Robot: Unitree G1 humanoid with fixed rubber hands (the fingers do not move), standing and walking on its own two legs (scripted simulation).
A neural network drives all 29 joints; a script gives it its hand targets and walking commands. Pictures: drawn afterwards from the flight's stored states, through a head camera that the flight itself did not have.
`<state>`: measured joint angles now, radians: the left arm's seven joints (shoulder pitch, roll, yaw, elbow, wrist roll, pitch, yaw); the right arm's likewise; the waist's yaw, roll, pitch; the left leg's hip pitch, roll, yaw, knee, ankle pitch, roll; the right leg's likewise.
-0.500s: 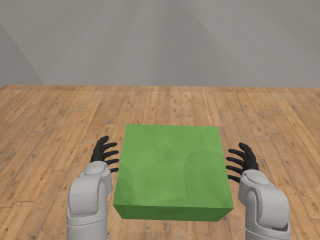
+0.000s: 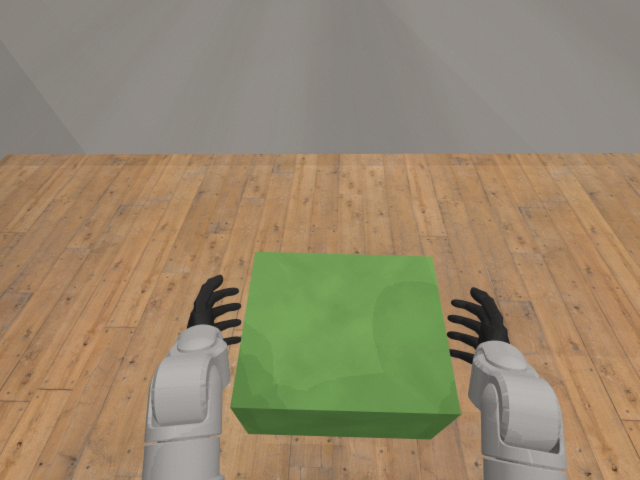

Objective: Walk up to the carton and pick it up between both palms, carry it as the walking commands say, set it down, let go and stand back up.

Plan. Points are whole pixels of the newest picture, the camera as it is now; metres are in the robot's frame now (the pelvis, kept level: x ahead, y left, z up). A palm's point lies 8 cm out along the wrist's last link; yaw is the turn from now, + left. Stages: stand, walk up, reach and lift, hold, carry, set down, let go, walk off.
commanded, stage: carry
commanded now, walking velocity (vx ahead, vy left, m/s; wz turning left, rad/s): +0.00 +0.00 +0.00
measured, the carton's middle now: (341, 344) +0.32 +0.00 -0.03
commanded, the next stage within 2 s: hold in 0.84 s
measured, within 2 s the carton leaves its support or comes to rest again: neither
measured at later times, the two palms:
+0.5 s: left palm (205, 336) +0.27 +0.17 +0.07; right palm (488, 351) +0.26 -0.17 +0.06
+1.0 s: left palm (215, 352) +0.27 +0.16 +0.03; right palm (485, 367) +0.26 -0.17 +0.03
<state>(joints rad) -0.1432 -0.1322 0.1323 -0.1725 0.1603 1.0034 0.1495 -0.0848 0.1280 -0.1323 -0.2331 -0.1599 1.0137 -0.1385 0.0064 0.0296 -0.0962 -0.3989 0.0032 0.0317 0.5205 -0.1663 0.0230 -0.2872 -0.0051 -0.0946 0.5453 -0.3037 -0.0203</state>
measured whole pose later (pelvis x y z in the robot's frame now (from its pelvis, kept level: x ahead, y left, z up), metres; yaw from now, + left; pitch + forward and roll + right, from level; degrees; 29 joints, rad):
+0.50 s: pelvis +0.00 +0.00 +0.00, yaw +0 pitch +3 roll +0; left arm -0.14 -0.13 0.14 -0.15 0.14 0.96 0.16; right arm -0.08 0.13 -0.14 -0.19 -0.16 0.96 -0.14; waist 0.01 0.02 -0.10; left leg -0.40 0.00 0.03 0.52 -0.17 0.02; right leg -0.29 -0.01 -0.09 0.55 -0.31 -0.02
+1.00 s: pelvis +0.00 +0.00 +0.00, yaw -1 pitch -2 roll +0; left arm -0.13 -0.13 0.17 0.03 0.22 0.77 0.09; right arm -0.09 0.13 -0.16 0.03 -0.19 0.74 -0.09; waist 0.01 -0.02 0.03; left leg -0.30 -0.01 0.03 0.49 -0.16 0.02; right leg -0.20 -0.01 -0.08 0.53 -0.31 -0.02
